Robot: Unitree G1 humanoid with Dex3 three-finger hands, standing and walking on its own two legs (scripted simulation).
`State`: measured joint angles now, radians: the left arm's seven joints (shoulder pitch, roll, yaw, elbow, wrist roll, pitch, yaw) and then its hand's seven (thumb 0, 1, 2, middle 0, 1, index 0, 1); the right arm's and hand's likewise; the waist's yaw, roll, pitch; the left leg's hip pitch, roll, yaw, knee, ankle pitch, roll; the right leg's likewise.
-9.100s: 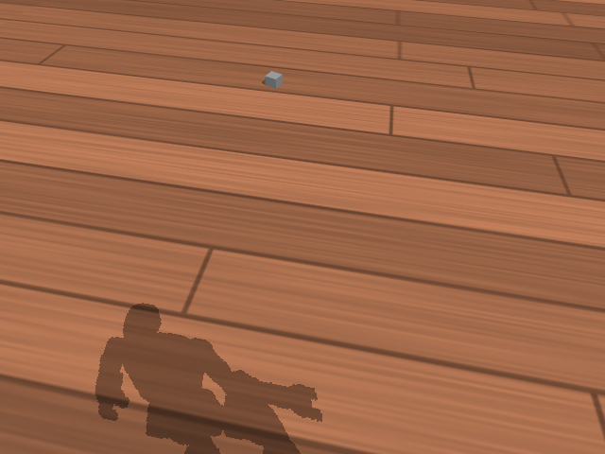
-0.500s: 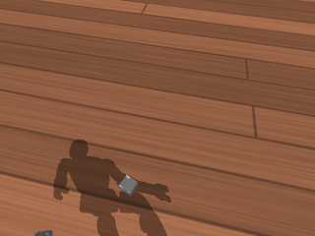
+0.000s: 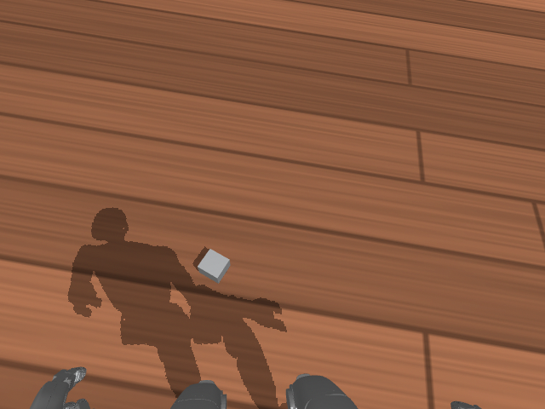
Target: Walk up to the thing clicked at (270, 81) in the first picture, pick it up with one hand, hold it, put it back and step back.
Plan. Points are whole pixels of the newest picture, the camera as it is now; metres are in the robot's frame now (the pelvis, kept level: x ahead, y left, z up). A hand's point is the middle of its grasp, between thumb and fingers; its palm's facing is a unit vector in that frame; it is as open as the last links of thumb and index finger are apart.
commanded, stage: walk up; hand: left
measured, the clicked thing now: (214, 266) +0.56 +0.15 -0.73
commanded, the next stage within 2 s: stand in 1.68 s
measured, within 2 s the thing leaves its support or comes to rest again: neither
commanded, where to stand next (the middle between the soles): +0.17 -0.03 m, yaw +1 degrees
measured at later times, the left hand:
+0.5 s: hand out of the picture +0.00 +0.26 -0.15, palm faces +0.03 -0.92 -0.39, open 7.4 cm
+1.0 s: hand out of the picture -0.16 +0.23 -0.14, palm faces +0.01 -0.91 -0.42, open 7.4 cm
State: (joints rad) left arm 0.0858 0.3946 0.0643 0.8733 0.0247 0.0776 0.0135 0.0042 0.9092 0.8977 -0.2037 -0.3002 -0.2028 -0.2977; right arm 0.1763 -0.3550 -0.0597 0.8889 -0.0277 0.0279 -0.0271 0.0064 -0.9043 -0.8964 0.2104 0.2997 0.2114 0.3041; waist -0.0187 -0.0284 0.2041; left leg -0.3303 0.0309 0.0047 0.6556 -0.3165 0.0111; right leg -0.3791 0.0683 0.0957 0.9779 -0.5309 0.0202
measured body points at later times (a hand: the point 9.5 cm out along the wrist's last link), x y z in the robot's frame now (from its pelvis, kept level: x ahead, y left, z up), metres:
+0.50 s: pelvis -0.13 -0.01 +0.00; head -0.06 +0.01 +0.44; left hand -0.01 +0.31 -0.12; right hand -0.02 -0.32 -0.11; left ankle -0.12 +0.11 -0.73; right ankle -0.10 -0.13 -0.68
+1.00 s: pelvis -0.22 -0.05 +0.00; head -0.19 -0.06 +0.45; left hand -0.16 +0.27 -0.11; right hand -0.15 -0.37 -0.13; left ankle -0.22 +0.09 -0.72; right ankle -0.23 -0.17 -0.72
